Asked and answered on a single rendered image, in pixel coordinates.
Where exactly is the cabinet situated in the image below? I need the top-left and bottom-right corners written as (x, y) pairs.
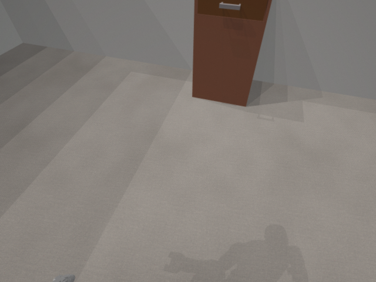
top-left (192, 0), bottom-right (272, 107)

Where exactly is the handle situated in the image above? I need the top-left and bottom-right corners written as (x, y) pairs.
top-left (219, 2), bottom-right (241, 10)

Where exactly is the drawer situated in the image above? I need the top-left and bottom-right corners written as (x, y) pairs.
top-left (198, 0), bottom-right (268, 21)

